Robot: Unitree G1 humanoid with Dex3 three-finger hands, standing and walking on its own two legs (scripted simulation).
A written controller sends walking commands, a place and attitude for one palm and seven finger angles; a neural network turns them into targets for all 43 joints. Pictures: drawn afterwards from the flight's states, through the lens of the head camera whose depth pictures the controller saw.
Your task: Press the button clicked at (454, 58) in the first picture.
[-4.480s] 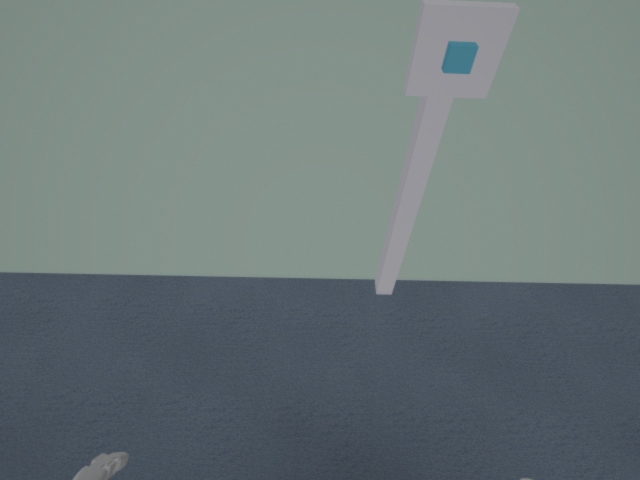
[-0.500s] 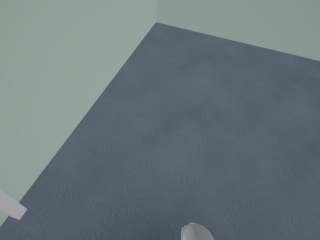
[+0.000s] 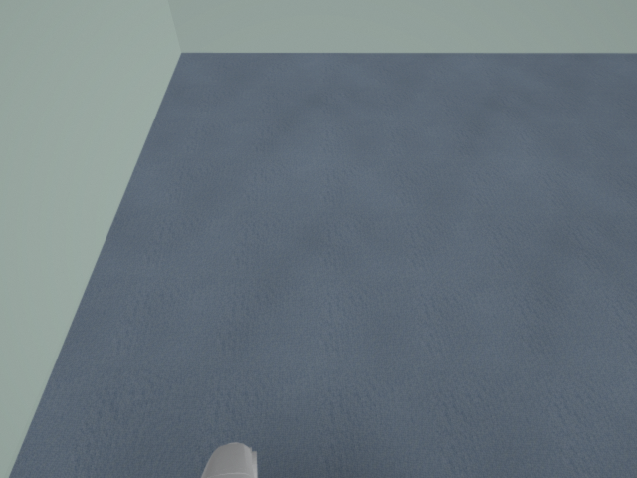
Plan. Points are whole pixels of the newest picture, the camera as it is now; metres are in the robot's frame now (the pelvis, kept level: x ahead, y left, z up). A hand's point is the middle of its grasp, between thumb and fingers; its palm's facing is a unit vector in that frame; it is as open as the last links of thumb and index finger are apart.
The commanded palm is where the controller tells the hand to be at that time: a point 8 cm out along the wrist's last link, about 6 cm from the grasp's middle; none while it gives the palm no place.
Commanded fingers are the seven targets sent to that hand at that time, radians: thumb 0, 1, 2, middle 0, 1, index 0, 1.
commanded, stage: walk to a spot facing it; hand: left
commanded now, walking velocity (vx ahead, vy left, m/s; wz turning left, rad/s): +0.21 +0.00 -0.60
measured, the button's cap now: out of the picture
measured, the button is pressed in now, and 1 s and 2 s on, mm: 0 0 0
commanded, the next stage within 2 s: none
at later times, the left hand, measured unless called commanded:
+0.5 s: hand (158, 392) +0.27 +0.27 -0.17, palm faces -0.22 -0.96 -0.20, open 7.4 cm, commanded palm none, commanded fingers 0.00 0.90 0.90 -0.20 -0.30 -0.20 -0.30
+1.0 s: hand (252, 333) +0.36 +0.13 -0.15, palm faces -0.56 -0.79 -0.24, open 7.4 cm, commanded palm none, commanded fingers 0.00 0.90 0.90 -0.20 -0.30 -0.20 -0.30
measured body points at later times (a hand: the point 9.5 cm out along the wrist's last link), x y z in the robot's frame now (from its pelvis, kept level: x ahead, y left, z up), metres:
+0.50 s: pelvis +0.15 +0.08 +0.01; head +0.18 +0.10 +0.45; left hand +0.28 +0.32 -0.15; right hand +0.16 -0.17 -0.12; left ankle +0.19 +0.17 -0.73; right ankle +0.08 -0.06 -0.64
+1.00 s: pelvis +0.16 +0.04 +0.00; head +0.18 +0.00 +0.45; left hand +0.39 +0.17 -0.13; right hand +0.07 -0.20 -0.15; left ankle +0.25 +0.17 -0.67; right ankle +0.12 -0.05 -0.73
